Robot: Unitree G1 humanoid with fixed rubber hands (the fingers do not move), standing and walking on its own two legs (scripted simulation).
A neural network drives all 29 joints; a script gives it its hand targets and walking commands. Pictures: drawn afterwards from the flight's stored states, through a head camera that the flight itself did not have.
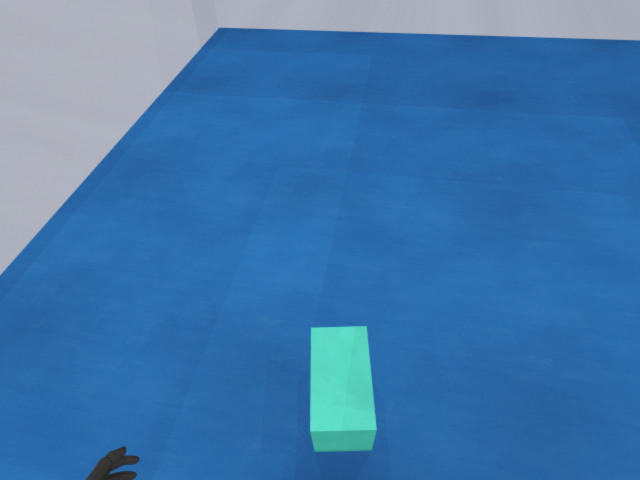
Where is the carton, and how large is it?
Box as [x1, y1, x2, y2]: [310, 326, 376, 451]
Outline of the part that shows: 366,326 311,328 310,432 315,451 371,450 376,428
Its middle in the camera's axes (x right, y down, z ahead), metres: +0.05 +0.42 +1.10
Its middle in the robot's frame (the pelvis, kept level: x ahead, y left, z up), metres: +0.48 +0.00 -0.64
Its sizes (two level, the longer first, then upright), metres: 0.278 0.161 0.208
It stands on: the floor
